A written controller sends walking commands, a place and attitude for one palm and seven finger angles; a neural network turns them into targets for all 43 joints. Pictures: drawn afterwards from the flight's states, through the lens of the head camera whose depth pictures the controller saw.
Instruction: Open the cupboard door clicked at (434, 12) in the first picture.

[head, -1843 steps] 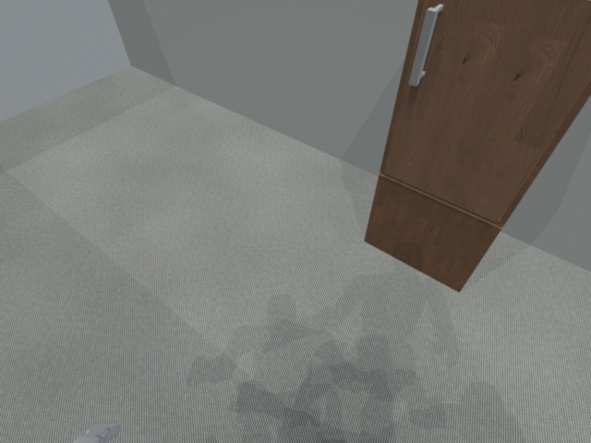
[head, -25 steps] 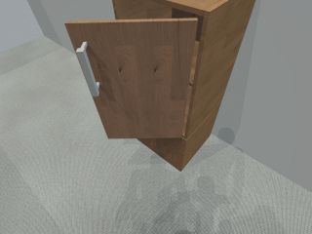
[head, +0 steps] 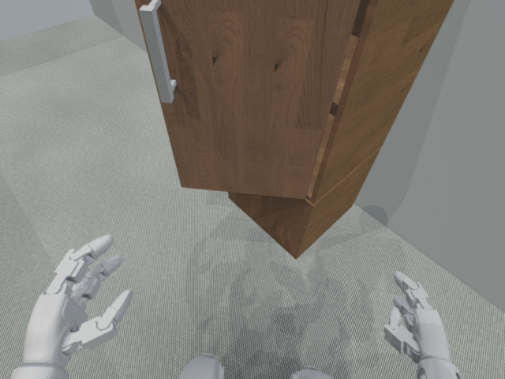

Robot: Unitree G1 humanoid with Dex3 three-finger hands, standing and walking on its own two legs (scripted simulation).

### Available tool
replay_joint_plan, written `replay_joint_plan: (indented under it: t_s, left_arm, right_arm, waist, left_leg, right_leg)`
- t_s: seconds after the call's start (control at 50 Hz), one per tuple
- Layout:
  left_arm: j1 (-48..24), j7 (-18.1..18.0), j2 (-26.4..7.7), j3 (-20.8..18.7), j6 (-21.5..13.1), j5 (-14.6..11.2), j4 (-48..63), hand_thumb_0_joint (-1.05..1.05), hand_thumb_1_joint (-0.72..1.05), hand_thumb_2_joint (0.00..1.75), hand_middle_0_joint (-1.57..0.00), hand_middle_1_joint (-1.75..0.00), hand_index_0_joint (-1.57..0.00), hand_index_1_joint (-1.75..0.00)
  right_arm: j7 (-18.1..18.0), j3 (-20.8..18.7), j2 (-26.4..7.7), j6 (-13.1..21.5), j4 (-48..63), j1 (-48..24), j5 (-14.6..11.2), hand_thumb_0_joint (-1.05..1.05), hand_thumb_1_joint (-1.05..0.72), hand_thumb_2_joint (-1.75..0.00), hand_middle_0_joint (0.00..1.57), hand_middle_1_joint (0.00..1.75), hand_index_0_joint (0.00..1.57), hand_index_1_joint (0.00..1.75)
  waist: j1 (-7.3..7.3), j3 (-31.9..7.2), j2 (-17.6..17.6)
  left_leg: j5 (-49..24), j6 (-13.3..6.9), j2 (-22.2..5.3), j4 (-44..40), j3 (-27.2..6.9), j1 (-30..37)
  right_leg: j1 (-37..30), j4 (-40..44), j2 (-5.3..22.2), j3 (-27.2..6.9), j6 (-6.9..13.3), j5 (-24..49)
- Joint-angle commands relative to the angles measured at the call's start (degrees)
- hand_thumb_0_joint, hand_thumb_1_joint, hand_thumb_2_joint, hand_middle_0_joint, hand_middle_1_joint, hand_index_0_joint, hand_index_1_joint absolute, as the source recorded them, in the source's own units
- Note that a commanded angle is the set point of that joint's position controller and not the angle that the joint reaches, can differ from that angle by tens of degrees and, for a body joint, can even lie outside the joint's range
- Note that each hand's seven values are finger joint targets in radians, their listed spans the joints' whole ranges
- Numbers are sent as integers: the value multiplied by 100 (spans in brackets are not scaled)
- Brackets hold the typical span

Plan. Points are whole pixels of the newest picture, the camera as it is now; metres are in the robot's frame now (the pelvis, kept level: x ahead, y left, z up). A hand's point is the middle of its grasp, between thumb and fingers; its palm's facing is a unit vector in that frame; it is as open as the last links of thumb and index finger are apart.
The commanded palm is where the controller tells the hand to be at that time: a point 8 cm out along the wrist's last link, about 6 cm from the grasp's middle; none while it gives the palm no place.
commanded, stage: raise the hand with hooked fingers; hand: left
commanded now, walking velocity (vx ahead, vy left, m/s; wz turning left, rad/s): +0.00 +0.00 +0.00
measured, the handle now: (162, 53) +0.63 +0.25 +0.17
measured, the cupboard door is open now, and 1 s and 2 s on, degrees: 41 41 41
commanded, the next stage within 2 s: move the hooked fingers beside the handle in 1.58 s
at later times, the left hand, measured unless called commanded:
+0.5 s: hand (82, 244) +0.25 +0.25 +0.11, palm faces +0.02 -1.00 -0.07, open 12.2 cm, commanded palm +0.23 +0.31 +0.12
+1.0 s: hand (48, 172) +0.31 +0.29 +0.18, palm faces +0.06 -1.00 -0.05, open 13.9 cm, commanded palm +0.28 +0.34 +0.19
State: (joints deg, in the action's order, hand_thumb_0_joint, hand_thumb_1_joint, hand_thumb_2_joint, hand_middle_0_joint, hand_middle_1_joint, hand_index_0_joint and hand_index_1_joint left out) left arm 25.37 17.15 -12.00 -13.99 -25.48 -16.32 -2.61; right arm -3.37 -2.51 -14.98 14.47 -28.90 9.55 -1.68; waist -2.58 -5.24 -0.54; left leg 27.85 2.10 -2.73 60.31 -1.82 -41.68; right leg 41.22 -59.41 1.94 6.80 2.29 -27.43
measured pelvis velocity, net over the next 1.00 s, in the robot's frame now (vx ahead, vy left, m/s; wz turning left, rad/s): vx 0.02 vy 0.03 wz -0.01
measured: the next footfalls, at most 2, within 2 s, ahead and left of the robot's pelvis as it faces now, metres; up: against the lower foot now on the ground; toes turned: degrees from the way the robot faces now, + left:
none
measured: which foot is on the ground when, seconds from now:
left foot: down 0.00-1.00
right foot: down 0.00-1.00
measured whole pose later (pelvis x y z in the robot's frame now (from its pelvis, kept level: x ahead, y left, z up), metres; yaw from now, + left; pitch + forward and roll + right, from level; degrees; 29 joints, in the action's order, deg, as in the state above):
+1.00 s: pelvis +0.02 +0.03 +0.05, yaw -1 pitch +2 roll -1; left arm -4.0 24.7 -23.5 -24.6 -3.6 -19.2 -14.9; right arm -6.6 4.4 -14.6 13.7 -34.7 13.8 -3.5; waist -2.0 -1.6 2.4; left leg 19.8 0.0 -1.5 38.1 0.6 -19.9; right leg 19.4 -36.0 2.0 5.1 -0.1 -18.0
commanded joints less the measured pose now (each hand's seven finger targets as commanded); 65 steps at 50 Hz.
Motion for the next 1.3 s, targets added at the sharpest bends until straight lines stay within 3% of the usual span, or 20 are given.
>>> replay_joint_plan:
  t_s: [0.0,0.04,0.12,0.22,0.28,0.34,0.36,0.44,0.52,0.58,0.64,0.72,0.8,0.96,1.0,1.06,1.14,1.2,1.22,1.28]
  left_arm:
    - [-1491,288,-977,-95,-467,-114,1569,0,27,63,-25,-70,-25,-70]
    - [-1384,494,-1122,-235,-66,-212,1235,0,22,61,-25,-74,-25,-74]
    - [-893,458,-1419,-853,622,-416,938,0,13,57,-25,-80,-25,-80]
    - [-945,178,-1407,-1050,619,-509,1088,0,1,52,-26,-87,-26,-87]
    - [-1216,143,-1275,-785,508,-410,1133,0,-6,49,-27,-92,-27,-92]
    - [-1502,207,-1380,-761,510,-390,1073,0,-13,46,-27,-96,-27,-96]
    - [-1589,222,-1445,-784,536,-373,1058,0,-15,45,-27,-98,-27,-98]
    - [-1974,209,-1687,-976,677,-378,1143,0,-24,41,-28,-103,-28,-103]
    - [-2388,237,-1896,-1146,838,-410,1089,0,-34,37,-29,-110,-29,-110]
    - [-2593,299,-1852,-1078,1016,-381,977,0,-41,34,-29,-114,-29,-114]
    - [-2839,422,-1936,-1130,1297,-418,596,0,-48,31,-30,-118,-30,-118]
    - [-3329,540,-2171,-1298,1559,-428,373,0,-50,30,-30,-120,-30,-120]
    - [-3814,615,-2333,-1391,1618,-403,440,0,-50,30,-30,-120,-30,-120]
    - [-4483,832,-2695,-1650,1943,-437,-279,0,-50,30,-30,-120,-30,-120]
    - [-4723,859,-2789,-1657,1974,-404,-259,0,-50,30,-30,-120,-30,-120]
    - [-4982,900,-2912,-1719,2027,-412,-411,0,-50,30,-30,-120,-30,-120]
    - [-4510,989,-2682,-1619,2106,-469,-748,0,-50,30,-30,-120,-30,-120]
    - [-4619,919,-2830,-1724,2061,-421,-412,0,-50,30,-30,-120,-30,-120]
    - [-4608,883,-2914,-1814,2058,-444,-457,0,-50,30,-30,-120,-30,-120]
    - [-4679,794,-2841,-1808,1989,-430,-451,0,-50,30,-30,-120,-30,-120]
  right_arm:
    - [-123,-82,-628,352,405,179,-30,0,-90,-90,20,30,20,30]
    - [-160,-35,-663,364,405,145,-83,0,-90,-90,20,30,20,30]
    - [-190,7,-603,358,487,-20,-85,0,-90,-90,20,30,20,30]
    - [-140,57,-559,369,478,-41,-50,0,-90,-90,20,30,20,30]
    - [-122,75,-627,433,451,91,-63,0,-90,-90,20,30,20,30]
    - [-142,68,-722,483,436,174,-91,0,-90,-90,20,30,20,30]
    - [-154,78,-738,490,423,197,-98,0,-90,-90,20,30,20,30]
    - [-199,109,-761,494,413,207,-102,0,-90,-90,20,30,20,30]
    - [-234,151,-762,464,375,181,-107,0,-90,-90,20,30,20,30]
    - [-245,166,-745,442,360,170,-134,0,-90,-90,20,30,20,30]
    - [-273,204,-777,391,355,144,-152,0,-90,-90,20,30,20,30]
    - [-321,249,-788,344,348,100,-150,0,-90,-90,20,30,20,30]
    - [-347,278,-758,333,342,55,-158,0,-90,-90,20,30,20,30]
    - [-417,316,-785,240,272,32,-184,0,-90,-90,20,30,20,30]
    - [-426,313,-777,230,286,11,-198,0,-90,-90,20,30,20,30]
    - [-431,325,-787,201,277,11,-207,0,-90,-90,20,30,20,30]
    - [-384,285,-807,173,329,31,-219,0,-90,-90,20,30,20,30]
    - [-355,260,-805,165,377,32,-212,0,-90,-90,20,30,20,30]
    - [-348,271,-806,151,369,37,-192,0,-90,-90,20,30,20,30]
    - [-358,254,-796,128,355,47,-203,0,-90,-90,20,30,20,30]
  waist:
    - [568,-920,552]
    - [475,-926,481]
    - [76,-1258,175]
    - [6,-981,45]
    - [164,-755,234]
    - [220,-723,75]
    - [193,-714,321]
    - [153,-819,336]
    - [105,-733,609]
    - [125,-786,724]
    - [140,-566,453]
    - [107,-557,471]
    - [124,-797,577]
    - [116,-760,357]
    - [118,-822,548]
    - [121,-839,449]
    - [62,-723,190]
    - [42,-922,470]
    - [17,-803,287]
    - [73,-791,258]
  left_leg:
    - [-1077,-375,253,-765,91,580]
    - [-1041,-375,265,-922,71,614]
    - [-1408,-338,290,-1299,42,787]
    - [-1568,-299,283,-1644,57,941]
    - [-1302,-292,272,-1818,85,1107]
    - [-1141,-308,260,-1946,64,1239]
    - [-1127,-303,265,-1997,75,1315]
    - [-1283,-297,257,-2200,15,1584]
    - [-1560,-278,256,-2344,11,1847]
    - [-1812,-260,249,-2443,30,2083]
    - [-1758,-265,245,-2564,16,2095]
    - [-1822,-281,261,-2654,20,2257]
    - [-2046,-280,250,-2734,27,2544]
    - [-2201,-313,275,-2872,81,2670]
    - [-2211,-317,282,-2903,101,2765]
    - [-2213,-329,278,-2954,105,2811]
    - [-2287,-338,285,-2969,149,2720]
    - [-2350,-335,302,-2968,178,2800]
    - [-2369,-345,286,-2958,181,2772]
    - [-2169,-344,289,-2995,224,2719]
  right_leg:
    - [-550,1358,-191,-706,-167,797]
    - [-752,1508,-185,-701,-170,720]
    - [-1480,1660,-170,-606,-173,1030]
    - [-1624,1758,-194,-423,-179,1237]
    - [-1358,1846,-204,-327,-193,978]
    - [-1389,1969,-215,-331,-191,776]
    - [-1399,1998,-205,-338,-175,779]
    - [-1645,2051,-228,-264,-150,1006]
    - [-1873,2153,-258,-242,-108,1343]
    - [-1970,2228,-252,-211,-117,1659]
    - [-2060,2374,-278,-210,-118,1693]
    - [-2230,2523,-284,-249,-102,1788]
    - [-2359,2604,-264,-252,-112,2010]
    - [-2643,2851,-240,-324,-120,2292]
    - [-2644,2896,-227,-349,-120,2286]
    - [-2725,2969,-226,-370,-117,2316]
    - [-2783,2966,-203,-381,-131,2477]
    - [-2822,2952,-189,-401,-133,2519]
    - [-2855,2966,-203,-425,-124,2561]
    - [-2774,3015,-195,-448,-158,2349]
